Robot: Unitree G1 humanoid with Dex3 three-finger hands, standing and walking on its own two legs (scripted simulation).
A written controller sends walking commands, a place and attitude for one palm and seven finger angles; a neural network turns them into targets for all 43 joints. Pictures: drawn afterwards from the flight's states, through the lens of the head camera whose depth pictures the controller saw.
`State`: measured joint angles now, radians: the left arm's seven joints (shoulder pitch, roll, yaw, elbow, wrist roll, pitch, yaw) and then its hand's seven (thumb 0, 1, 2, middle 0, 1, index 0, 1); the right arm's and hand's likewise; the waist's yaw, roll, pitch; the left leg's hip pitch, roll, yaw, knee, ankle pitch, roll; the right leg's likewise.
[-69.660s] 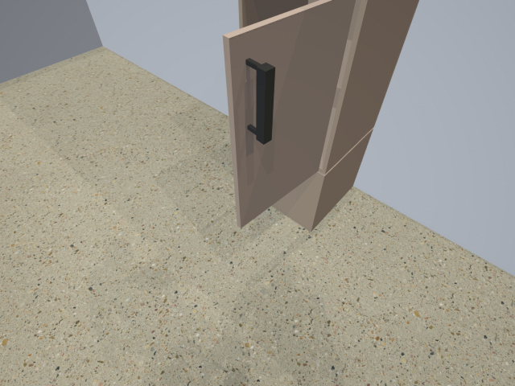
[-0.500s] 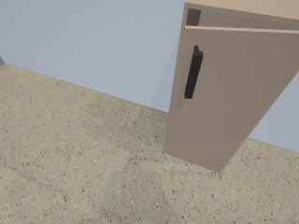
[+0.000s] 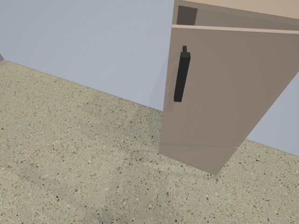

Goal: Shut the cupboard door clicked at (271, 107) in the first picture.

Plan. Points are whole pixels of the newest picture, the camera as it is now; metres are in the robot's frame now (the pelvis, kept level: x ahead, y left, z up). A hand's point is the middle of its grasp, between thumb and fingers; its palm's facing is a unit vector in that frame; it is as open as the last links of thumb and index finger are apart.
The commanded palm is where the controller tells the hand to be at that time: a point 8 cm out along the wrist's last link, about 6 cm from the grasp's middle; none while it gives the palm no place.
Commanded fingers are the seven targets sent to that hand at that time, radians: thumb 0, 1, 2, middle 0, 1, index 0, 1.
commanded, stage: shuffle to correct the standing spot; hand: left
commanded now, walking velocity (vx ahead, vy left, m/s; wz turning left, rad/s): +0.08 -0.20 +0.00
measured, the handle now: (180, 75) +0.53 -0.06 +0.11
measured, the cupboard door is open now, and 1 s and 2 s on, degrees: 18 18 18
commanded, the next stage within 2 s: come to a stop and stand still in 1.04 s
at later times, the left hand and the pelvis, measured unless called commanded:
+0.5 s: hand out of the picture +0.10 +0.12 -0.17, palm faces +0.02 -0.98 -0.18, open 7.3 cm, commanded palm none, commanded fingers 0.00 0.90 0.90 -0.20 -0.30 -0.20 -0.30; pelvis +0.06 -0.07 +0.01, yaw -2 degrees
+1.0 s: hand out of the picture +0.14 -0.01 -0.19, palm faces +0.00 -0.99 -0.14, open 7.3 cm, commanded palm none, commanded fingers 0.00 0.90 0.90 -0.20 -0.30 -0.20 -0.30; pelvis +0.10 -0.19 +0.00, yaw -1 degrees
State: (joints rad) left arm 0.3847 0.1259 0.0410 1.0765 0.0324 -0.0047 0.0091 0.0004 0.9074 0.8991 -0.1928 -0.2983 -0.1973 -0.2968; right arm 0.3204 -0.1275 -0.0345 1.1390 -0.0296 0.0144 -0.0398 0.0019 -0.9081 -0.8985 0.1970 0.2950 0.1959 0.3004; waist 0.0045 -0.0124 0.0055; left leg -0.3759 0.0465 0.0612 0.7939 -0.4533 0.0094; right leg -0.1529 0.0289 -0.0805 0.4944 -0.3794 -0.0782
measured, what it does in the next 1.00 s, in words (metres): steps to the right: left foot, then right foot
